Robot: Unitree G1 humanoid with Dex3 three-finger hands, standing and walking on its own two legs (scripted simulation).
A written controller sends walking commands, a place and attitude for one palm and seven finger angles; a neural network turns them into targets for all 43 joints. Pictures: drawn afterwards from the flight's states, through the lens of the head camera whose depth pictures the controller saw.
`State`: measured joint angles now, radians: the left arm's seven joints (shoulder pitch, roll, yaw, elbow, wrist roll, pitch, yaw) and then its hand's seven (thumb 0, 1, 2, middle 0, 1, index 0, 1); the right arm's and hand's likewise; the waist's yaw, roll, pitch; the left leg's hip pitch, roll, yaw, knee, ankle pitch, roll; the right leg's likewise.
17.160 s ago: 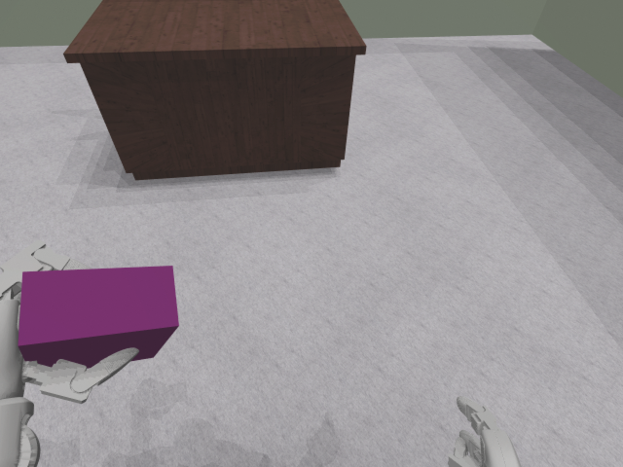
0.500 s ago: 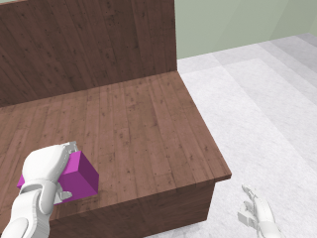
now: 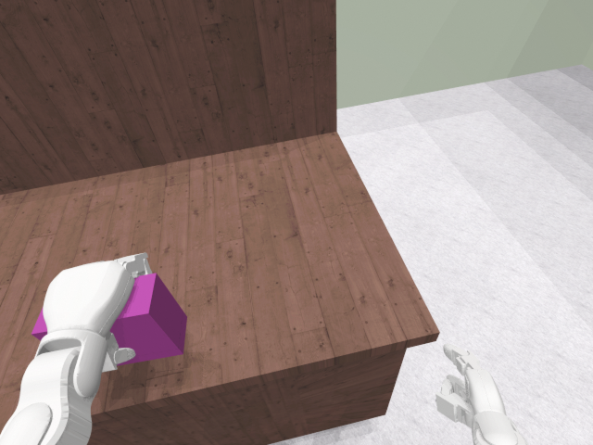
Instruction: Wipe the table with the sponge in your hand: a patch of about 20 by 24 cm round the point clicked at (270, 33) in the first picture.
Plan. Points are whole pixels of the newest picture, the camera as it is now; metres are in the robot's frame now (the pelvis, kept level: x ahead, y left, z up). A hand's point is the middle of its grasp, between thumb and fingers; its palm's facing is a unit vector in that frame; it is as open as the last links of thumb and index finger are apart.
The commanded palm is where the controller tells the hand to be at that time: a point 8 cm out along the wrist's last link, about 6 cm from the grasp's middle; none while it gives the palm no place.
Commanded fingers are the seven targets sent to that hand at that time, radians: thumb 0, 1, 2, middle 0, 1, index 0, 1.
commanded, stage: move the sponge above the wiping area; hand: left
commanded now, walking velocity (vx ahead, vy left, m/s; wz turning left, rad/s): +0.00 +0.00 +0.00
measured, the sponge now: (125, 330) +0.21 +0.28 +0.05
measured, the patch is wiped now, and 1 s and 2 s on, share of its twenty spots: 0.00 0.00 0.00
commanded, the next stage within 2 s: none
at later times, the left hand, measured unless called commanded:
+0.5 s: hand (124, 310) +0.23 +0.28 +0.08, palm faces +0.04 -0.07 -1.00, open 9.8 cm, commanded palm +0.20 +0.27 +0.13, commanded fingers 0.00 0.10 1.30 -1.20 -1.60 -1.20 -1.60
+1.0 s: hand (134, 309) +0.24 +0.29 +0.05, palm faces -0.02 -0.08 -1.00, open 9.8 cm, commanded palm +0.22 +0.28 +0.11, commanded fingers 0.00 0.10 1.30 -1.20 -1.60 -1.20 -1.60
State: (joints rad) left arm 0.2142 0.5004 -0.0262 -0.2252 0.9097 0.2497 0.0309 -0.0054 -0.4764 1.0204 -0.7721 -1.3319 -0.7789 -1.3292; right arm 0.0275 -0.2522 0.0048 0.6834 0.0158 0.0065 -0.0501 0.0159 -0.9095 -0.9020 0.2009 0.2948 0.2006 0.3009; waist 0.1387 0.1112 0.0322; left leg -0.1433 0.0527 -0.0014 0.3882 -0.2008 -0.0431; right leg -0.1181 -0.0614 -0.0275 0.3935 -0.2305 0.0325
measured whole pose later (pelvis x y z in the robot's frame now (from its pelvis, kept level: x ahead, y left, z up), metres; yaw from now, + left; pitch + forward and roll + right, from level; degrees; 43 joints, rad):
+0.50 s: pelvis +0.00 +0.00 +0.00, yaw +0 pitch -2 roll +0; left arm 0.16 0.45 -0.04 -0.12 0.92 0.30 0.09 -0.01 -0.47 1.02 -0.77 -1.33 -0.78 -1.33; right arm 0.03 -0.25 0.00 0.71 0.03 0.02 -0.04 0.02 -0.91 -0.90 0.20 0.29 0.20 0.30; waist 0.13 0.10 0.02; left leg -0.15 0.06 0.00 0.39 -0.21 -0.05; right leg -0.13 -0.06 -0.02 0.40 -0.24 0.03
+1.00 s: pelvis +0.00 +0.00 +0.00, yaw +0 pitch -1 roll +0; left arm 0.09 0.44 -0.04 0.04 0.93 0.26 0.11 -0.01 -0.47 1.02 -0.77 -1.33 -0.78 -1.33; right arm 0.05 -0.26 -0.01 0.72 0.03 0.00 -0.05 0.02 -0.91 -0.90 0.20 0.29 0.20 0.30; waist 0.10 0.09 0.01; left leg -0.18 0.06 0.00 0.41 -0.21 -0.05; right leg -0.16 -0.06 -0.02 0.42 -0.24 0.03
